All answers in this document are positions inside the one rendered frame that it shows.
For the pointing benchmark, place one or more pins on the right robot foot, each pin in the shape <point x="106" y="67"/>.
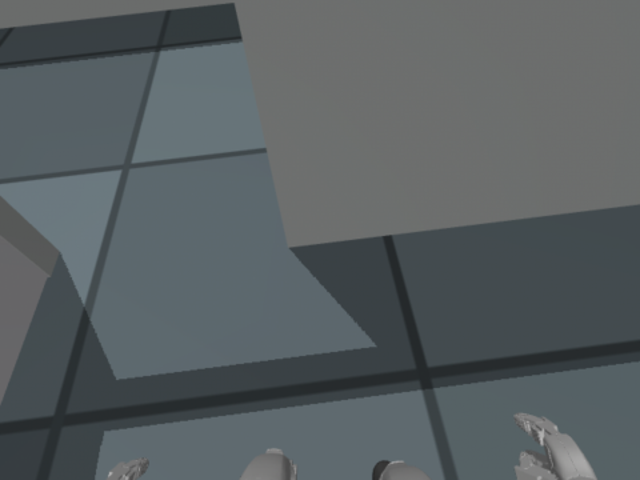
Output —
<point x="379" y="468"/>

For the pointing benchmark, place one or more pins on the left robot hand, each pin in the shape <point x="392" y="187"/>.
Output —
<point x="129" y="471"/>

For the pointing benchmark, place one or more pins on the right robot hand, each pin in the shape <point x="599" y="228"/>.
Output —
<point x="564" y="459"/>

